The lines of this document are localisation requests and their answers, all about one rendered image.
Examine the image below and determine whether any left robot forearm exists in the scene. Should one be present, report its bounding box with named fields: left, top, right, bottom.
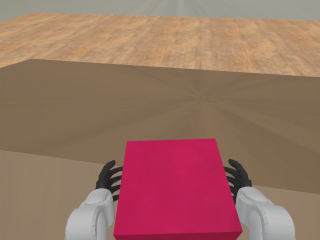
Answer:
left=64, top=188, right=115, bottom=240

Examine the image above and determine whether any right robot hand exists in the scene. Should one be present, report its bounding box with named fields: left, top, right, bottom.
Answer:
left=224, top=159, right=252, bottom=205

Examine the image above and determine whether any left robot hand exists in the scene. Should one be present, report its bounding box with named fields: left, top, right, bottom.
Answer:
left=95, top=160, right=123, bottom=202

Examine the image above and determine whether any right robot forearm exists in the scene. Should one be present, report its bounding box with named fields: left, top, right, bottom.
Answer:
left=235, top=186, right=296, bottom=240

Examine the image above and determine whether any carton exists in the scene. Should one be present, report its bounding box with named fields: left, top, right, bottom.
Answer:
left=113, top=138, right=243, bottom=240

